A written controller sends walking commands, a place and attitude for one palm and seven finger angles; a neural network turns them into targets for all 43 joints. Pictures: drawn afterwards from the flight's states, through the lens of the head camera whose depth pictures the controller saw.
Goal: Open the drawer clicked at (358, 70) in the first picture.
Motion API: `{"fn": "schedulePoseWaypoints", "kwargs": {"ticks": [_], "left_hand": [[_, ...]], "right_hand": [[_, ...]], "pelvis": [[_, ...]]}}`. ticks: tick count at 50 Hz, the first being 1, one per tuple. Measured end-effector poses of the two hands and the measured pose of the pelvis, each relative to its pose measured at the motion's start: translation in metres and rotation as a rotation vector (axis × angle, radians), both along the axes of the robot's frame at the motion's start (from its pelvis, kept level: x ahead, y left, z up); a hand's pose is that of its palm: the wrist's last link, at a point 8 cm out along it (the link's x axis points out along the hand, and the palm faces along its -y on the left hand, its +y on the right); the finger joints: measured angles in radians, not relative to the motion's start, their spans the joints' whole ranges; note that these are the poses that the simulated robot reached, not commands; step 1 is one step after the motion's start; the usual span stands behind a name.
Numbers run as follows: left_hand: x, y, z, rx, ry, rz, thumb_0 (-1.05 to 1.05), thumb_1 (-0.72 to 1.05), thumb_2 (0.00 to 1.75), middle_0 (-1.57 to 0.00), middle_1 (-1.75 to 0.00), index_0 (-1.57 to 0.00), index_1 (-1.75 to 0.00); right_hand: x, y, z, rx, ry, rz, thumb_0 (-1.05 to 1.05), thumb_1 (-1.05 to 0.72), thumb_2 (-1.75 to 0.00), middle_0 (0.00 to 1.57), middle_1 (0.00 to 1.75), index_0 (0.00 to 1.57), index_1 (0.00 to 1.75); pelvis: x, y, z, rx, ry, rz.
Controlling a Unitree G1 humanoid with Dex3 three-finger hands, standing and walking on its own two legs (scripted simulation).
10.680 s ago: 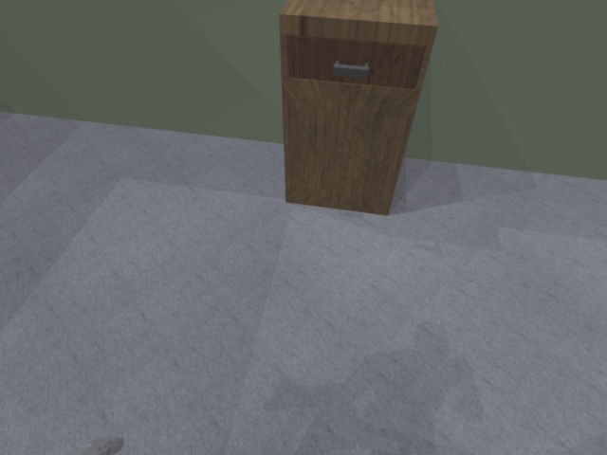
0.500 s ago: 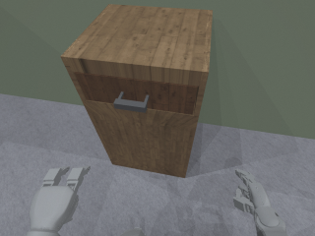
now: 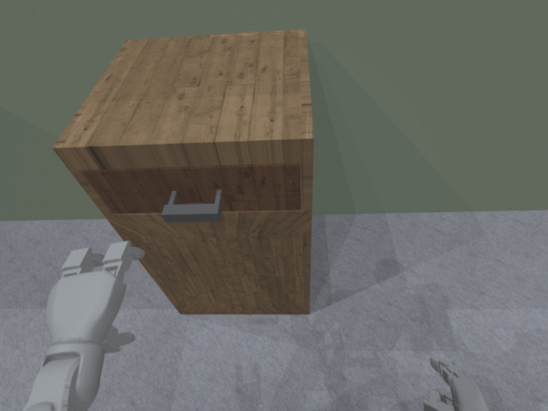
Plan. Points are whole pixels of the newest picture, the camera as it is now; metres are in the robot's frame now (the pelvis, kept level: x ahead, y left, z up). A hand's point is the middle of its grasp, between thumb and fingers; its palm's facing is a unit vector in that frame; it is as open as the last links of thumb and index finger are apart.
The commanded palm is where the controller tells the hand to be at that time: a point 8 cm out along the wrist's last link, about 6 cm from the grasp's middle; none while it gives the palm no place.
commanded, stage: raise the hand with hooked fingers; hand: left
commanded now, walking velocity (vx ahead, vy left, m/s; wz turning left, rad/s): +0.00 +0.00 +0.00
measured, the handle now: (194, 204) +0.50 +0.22 -0.04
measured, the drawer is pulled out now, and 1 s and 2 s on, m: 0.00 0.00 0.00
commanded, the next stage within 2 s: move the hooked fingers above the handle in 0.86 s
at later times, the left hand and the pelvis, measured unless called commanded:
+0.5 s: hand (83, 249) +0.30 +0.29 +0.10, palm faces +0.05 -0.07 -1.00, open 13.8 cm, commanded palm +0.27 +0.29 +0.16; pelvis -0.01 +0.05 +0.02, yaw +1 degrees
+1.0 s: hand (86, 258) +0.29 +0.28 +0.10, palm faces +0.07 -0.07 -1.00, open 13.8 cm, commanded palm +0.27 +0.29 +0.15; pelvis -0.01 +0.04 +0.02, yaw +1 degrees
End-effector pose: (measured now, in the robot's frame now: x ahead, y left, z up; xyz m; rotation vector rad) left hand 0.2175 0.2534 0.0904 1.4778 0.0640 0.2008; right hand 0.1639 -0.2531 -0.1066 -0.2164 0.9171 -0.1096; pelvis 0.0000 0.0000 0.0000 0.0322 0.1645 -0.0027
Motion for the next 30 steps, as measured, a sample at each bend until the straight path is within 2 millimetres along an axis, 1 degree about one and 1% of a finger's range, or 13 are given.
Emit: {"fn": "schedulePoseWaypoints", "kwargs": {"ticks": [3,6,10,14,17,20,23,27,30], "left_hand": [[0.008,0.000,0.004,-0.016,0.008,0.002,-0.01,-0.19,0.44,-0.30,-1.00,-0.30,-1.00],[0.015,-0.002,0.010,-0.021,0.015,-0.027,-0.01,-0.26,0.41,-0.30,-1.05,-0.30,-1.04],[0.025,0.003,0.022,-0.008,0.003,-0.054,-0.01,-0.35,0.37,-0.31,-1.11,-0.31,-1.10],[0.036,0.015,0.036,0.003,-0.009,-0.039,-0.01,-0.42,0.34,-0.31,-1.15,-0.32,-1.15],[0.043,0.023,0.046,0.006,-0.006,-0.026,-0.01,-0.45,0.32,-0.32,-1.17,-0.32,-1.17],[0.049,0.030,0.054,0.004,0.010,-0.024,-0.01,-0.47,0.32,-0.32,-1.19,-0.32,-1.18],[0.056,0.035,0.059,0.011,0.031,-0.040,-0.01,-0.48,0.31,-0.32,-1.20,-0.32,-1.19],[0.062,0.040,0.067,0.019,0.042,-0.070,-0.01,-0.49,0.31,-0.32,-1.20,-0.32,-1.20],[0.061,0.043,0.067,0.009,0.051,-0.084,-0.01,-0.49,0.31,-0.32,-1.20,-0.32,-1.20]], "right_hand": [[0.002,0.004,0.008,-0.007,-0.017,-0.015,0.02,-0.91,-0.89,0.19,0.30,0.20,0.30],[0.008,0.016,0.017,-0.004,-0.046,-0.012,0.02,-0.91,-0.89,0.19,0.30,0.20,0.30],[0.019,0.038,0.028,0.018,-0.086,0.010,0.02,-0.91,-0.89,0.19,0.30,0.20,0.30],[0.028,0.063,0.035,0.054,-0.110,0.043,0.01,-0.90,-0.89,0.19,0.30,0.20,0.30],[0.031,0.080,0.038,0.076,-0.112,0.068,0.01,-0.90,-0.89,0.19,0.30,0.20,0.30],[0.031,0.093,0.038,0.087,-0.101,0.089,0.01,-0.90,-0.89,0.20,0.30,0.20,0.30],[0.026,0.100,0.037,0.086,-0.079,0.102,0.01,-0.90,-0.89,0.20,0.30,0.21,0.30],[0.016,0.101,0.034,0.082,-0.044,0.100,0.01,-0.90,-0.89,0.20,0.30,0.21,0.30],[0.007,0.098,0.031,0.080,-0.016,0.088,0.01,-0.90,-0.89,0.20,0.30,0.21,0.30]], "pelvis": [[0.000,0.008,0.004,-0.003,-0.021,-0.004],[0.000,0.015,0.008,-0.009,-0.044,-0.006],[-0.001,0.024,0.012,-0.016,-0.072,-0.004],[-0.003,0.032,0.015,-0.023,-0.093,0.002],[-0.004,0.037,0.017,-0.026,-0.105,0.007],[-0.005,0.042,0.019,-0.029,-0.114,0.012],[-0.006,0.046,0.021,-0.032,-0.121,0.018],[-0.008,0.050,0.023,-0.035,-0.123,0.020],[-0.008,0.052,0.024,-0.036,-0.119,0.018]]}}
